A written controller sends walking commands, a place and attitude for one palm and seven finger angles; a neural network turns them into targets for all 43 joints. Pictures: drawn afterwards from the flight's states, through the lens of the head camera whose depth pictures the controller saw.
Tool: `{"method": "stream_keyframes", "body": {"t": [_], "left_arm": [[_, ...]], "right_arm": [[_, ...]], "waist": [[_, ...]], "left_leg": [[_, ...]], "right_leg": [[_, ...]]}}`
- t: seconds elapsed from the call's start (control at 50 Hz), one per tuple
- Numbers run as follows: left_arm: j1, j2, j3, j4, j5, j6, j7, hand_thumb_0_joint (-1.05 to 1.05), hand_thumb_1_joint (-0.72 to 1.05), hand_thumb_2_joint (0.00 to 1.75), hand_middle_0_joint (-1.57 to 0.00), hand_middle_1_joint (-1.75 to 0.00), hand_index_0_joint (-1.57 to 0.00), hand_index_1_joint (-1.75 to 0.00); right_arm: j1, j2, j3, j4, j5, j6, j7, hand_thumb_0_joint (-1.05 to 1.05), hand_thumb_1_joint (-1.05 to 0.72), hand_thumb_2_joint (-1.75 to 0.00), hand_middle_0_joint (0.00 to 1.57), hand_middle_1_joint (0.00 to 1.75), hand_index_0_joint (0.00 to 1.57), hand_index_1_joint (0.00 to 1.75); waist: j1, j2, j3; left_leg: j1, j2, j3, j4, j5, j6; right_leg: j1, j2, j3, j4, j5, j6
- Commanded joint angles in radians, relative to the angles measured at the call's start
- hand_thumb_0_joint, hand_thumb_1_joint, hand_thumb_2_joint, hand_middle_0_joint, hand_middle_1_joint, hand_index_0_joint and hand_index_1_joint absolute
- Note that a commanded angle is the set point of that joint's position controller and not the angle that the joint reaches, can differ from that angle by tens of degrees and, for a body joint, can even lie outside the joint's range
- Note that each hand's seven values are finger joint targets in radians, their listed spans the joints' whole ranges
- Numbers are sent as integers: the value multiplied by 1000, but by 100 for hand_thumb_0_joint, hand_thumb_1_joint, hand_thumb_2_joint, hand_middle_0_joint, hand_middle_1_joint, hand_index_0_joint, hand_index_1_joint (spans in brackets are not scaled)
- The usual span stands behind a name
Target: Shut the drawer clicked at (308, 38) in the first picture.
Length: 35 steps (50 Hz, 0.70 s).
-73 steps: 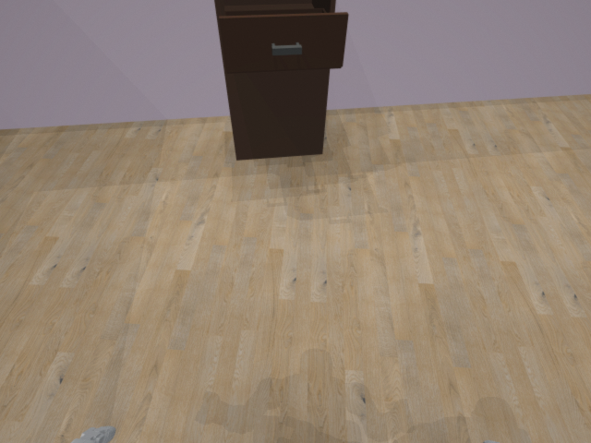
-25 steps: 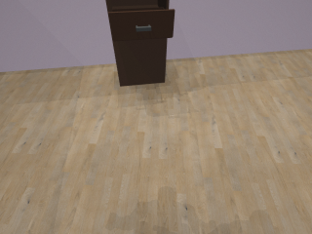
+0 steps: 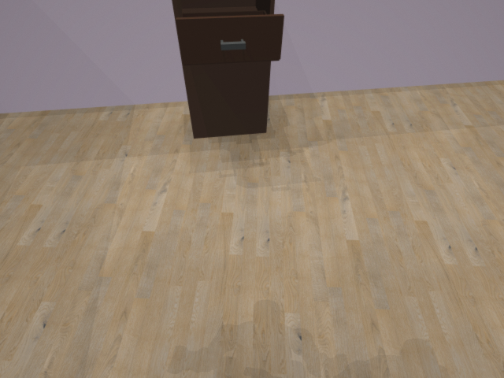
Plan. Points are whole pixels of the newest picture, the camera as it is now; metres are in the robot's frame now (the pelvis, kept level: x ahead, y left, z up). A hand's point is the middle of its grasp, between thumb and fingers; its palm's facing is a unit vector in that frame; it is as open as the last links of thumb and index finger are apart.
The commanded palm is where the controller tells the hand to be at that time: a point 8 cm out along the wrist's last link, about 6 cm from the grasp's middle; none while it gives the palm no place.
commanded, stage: walk to a spot facing it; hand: left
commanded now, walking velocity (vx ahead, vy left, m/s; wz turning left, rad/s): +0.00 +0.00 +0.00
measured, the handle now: (232, 43) +1.33 +0.16 -0.05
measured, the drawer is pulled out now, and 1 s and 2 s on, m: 0.30 0.30 0.30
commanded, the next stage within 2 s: turn to face it in 1.90 s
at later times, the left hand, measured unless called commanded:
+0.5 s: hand out of the picture +0.09 +0.17 -0.19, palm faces -0.09 -0.98 -0.18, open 7.4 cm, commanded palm none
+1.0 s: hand (176, 304) +0.30 +0.19 -0.20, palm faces -0.13 -0.98 -0.16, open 7.4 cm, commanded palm none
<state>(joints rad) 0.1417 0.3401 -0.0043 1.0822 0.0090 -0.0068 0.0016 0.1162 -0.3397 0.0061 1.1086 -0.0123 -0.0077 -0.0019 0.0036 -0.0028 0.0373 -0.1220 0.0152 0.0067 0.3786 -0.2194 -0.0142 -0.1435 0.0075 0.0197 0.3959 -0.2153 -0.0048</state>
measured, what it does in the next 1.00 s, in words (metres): walks ahead: right foot, then left foot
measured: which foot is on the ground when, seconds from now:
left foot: down 0.00-0.50, up 0.52-0.84, down 0.86-1.00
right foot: down 0.00-0.32, up 0.34-0.48, down 0.50-0.88, up 0.90-1.00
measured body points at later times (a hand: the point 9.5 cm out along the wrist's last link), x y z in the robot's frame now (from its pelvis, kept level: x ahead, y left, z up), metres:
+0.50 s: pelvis +0.08 -0.02 -0.02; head +0.10 -0.02 +0.42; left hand +0.09 +0.22 -0.18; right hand +0.00 -0.24 -0.18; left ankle -0.01 +0.13 -0.74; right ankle +0.08 -0.12 -0.75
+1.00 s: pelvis +0.29 +0.01 -0.02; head +0.30 +0.03 +0.43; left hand +0.31 +0.24 -0.19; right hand +0.33 -0.23 -0.15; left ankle +0.36 +0.09 -0.74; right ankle +0.18 -0.10 -0.65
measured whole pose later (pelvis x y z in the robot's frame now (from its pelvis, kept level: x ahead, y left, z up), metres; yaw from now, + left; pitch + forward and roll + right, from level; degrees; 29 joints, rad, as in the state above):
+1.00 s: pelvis +0.29 +0.01 -0.02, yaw -13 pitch -2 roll -1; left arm 0.35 0.18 0.07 1.11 0.03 -0.02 -0.01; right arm 0.18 -0.13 -0.04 1.01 -0.03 -0.09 -0.01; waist 0.02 -0.04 0.04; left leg -0.31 0.08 0.20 0.62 -0.27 0.04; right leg -0.38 -0.05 -0.04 1.23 -0.38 -0.04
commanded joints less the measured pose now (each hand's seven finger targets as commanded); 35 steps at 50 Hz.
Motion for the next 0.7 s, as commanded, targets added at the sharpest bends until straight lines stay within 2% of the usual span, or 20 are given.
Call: {"method": "stream_keyframes", "body": {"t": [0.0, 0.06, 0.1, 0.16, 0.2, 0.24, 0.26, 0.3, 0.32, 0.36, 0.4, 0.44, 0.46, 0.48, 0.5, 0.52, 0.54, 0.58, 0.62, 0.68], "left_arm": [[-43, 203, 37, -62, 2, -22, 10, 0, 90, 90, -20, -30, -20, -30], [-43, 205, 37, -62, 1, -22, 10, 0, 90, 90, -20, -30, -20, -30], [36, 83, 12, -31, 3, 1, 12, 0, 90, 90, -20, -30, -20, -30], [80, 93, 27, -41, 13, 19, -3, 0, 90, 90, -20, -30, -20, -30], [106, 86, 38, -55, 13, 19, -10, 0, 90, 90, -20, -30, -20, -30], [126, 66, 45, -69, 11, 11, -14, 0, 90, 90, -20, -30, -20, -30], [126, 52, 46, -78, 11, 6, -17, 0, 90, 90, -20, -30, -20, -30], [109, -1, 46, -106, 12, -9, -22, 0, 90, 90, -20, -30, -20, -30], [64, -15, 44, -131, 12, -16, -22, 0, 90, 90, -20, -30, -20, -30], [3, -34, 49, -159, 13, -28, -24, 0, 90, 90, -20, -30, -20, -30], [69, -71, 53, -134, 9, -32, -31, 0, 90, 90, -20, -30, -20, -30], [297, -76, 66, -51, 15, -37, -34, 0, 90, 90, -20, -30, -20, -30], [462, 11, 88, 3, 21, -51, -19, 0, 90, 90, -20, -30, -20, -30], [568, 83, 99, 28, 5, -60, -4, 0, 90, 90, -20, -30, -20, -30], [540, 77, 95, 25, 2, -57, 6, 0, 90, 90, -20, -30, -20, -30], [468, 39, 90, 10, 5, -55, 13, 0, 90, 90, -20, -30, -20, -30], [403, 5, 80, -7, 12, -56, 18, 0, 90, 90, -20, -30, -20, -30], [331, -47, 66, -20, 20, -62, 21, 0, 90, 90, -20, -30, -20, -30], [300, -43, 67, -14, 24, -68, 20, 0, 90, 90, -20, -30, -20, -30], [325, -44, 68, 6, 19, -73, 15, 0, 90, 90, -20, -30, -20, -30]], "right_arm": [[-46, -200, -40, -60, 5, -26, -12, 0, -90, -90, 20, 30, 20, 30], [-46, -201, -40, -61, 5, -25, -11, 0, -90, -90, 20, 30, 20, 30], [23, -73, -12, -32, -4, -7, -6, 0, -90, -90, 20, 30, 20, 30], [65, -72, -23, -41, -14, 6, 0, 0, -90, -90, 20, 30, 20, 30], [89, -71, -29, -53, -15, 1, -1, 0, -90, -90, 20, 30, 20, 30], [133, -67, -37, -57, -14, -11, -3, 0, -90, -90, 20, 30, 20, 30], [160, -72, -42, -57, -13, -18, -5, 0, -90, -90, 20, 30, 20, 30], [238, -106, -62, -47, -10, -30, -10, 0, -90, -90, 20, 30, 20, 30], [274, -114, -73, -44, -6, -37, -12, 0, -90, -90, 20, 30, 20, 30], [316, -74, -72, -30, -10, -49, -16, 0, -90, -90, 20, 30, 20, 30], [265, -58, -68, -34, -15, -54, -18, 0, -90, -90, 20, 30, 20, 30], [207, -34, -61, -38, -11, -54, -17, 0, -90, -90, 20, 30, 20, 30], [190, 18, -53, -58, 5, -63, -8, 0, -90, -90, 20, 30, 20, 30], [132, 55, -45, -111, 6, -73, 1, 0, -90, -90, 20, 30, 20, 30], [70, 43, -53, -120, 4, -71, 1, 0, -90, -90, 20, 30, 20, 30], [32, 60, -57, -120, 1, -68, 3, 0, -90, -90, 20, 30, 20, 30], [42, 78, -57, -114, -5, -65, 6, 0, -90, -90, 20, 30, 20, 30], [94, 110, -60, -91, -11, -48, 12, 0, -90, -90, 20, 30, 20, 30], [128, 138, -63, -85, -6, -36, 19, 0, -90, -90, 20, 30, 20, 30], [78, 147, -62, -114, -4, -38, 32, 0, -90, -90, 20, 30, 20, 30]], "waist": [[-3, 1, -68], [-4, 3, -64], [-1, -17, -67], [4, -47, 65], [1, -44, 114], [-9, -18, 102], [-21, 21, 97], [-47, 164, 75], [-65, 205, 94], [-77, 149, 133], [-25, 139, 109], [86, 21, 15], [148, -203, -43], [159, -352, -58], [154, -192, -26], [125, -91, 46], [90, -58, 90], [30, -56, 92], [-2, -97, 85], [9, -109, 92]], "left_leg": [[11, 108, -90, -62, 152, 40], [11, 107, -92, -65, 146, 40], [7, 95, -55, -39, -24, 21], [-120, 69, -42, -12, -339, 27], [-149, 69, -38, 22, -360, 37], [-124, 93, -58, 31, -354, 56], [-77, 123, -94, 2, -362, 74], [47, 260, -259, -116, -372, 148], [118, 337, -322, -163, -311, 199], [154, 382, -281, -140, -5, 235], [50, 341, -137, -84, 103, 184], [-153, 213, 32, 179, 96, 101], [-350, 106, 146, 483, 6, 49], [-538, 24, 147, 716, -323, 29], [-597, 62, 56, 834, -325, 34], [-633, 102, 28, 879, -255, 32], [-621, 134, 11, 851, -207, 25], [-521, 143, 36, 753, -154, 4], [-468, 138, 65, 635, -117, -8], [-443, 110, 107, 475, -20, -8]], "right_leg": [[-1, -124, 108, -69, 177, -29], [-4, -123, 108, -71, 168, -27], [-21, -111, 117, -75, -48, -17], [-125, -94, 186, -110, -398, -45], [-171, -86, 213, -89, -428, -70], [-192, -66, 200, -22, -388, -83], [-237, -42, 168, 45, -350, -79], [-363, 33, 25, 283, -235, -48], [-471, 16, -26, 392, -257, -31], [-535, -62, -24, 458, -304, -22], [-358, -79, -62, 346, -269, -23], [52, -16, -122, 131, -62, -39], [246, -185, 159, 4, -185, -109], [314, -387, 531, -169, -132, -209], [265, -418, 587, -184, -149, -271], [188, -408, 537, -185, -176, -275], [101, -386, 456, -187, -170, -258], [-16, -328, 294, -197, -67, -214], [-44, -284, 188, -210, -9, -194], [-34, -231, 110, -213, 28, -165]]}}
